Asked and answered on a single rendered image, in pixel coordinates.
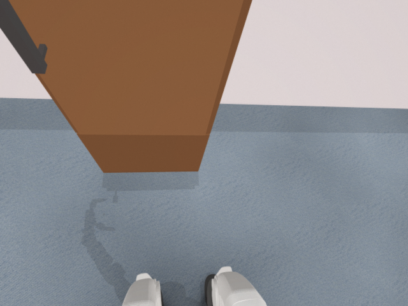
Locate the robot left shin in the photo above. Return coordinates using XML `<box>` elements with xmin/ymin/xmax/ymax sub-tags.
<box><xmin>136</xmin><ymin>273</ymin><xmax>152</xmax><ymax>281</ymax></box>

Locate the robot right thigh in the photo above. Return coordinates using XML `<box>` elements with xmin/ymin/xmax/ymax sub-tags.
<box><xmin>212</xmin><ymin>272</ymin><xmax>267</xmax><ymax>306</ymax></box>

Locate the cupboard door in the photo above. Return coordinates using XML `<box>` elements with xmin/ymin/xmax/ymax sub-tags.
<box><xmin>9</xmin><ymin>0</ymin><xmax>244</xmax><ymax>135</ymax></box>

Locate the handle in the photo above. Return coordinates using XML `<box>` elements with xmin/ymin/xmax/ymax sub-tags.
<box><xmin>0</xmin><ymin>0</ymin><xmax>47</xmax><ymax>74</ymax></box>

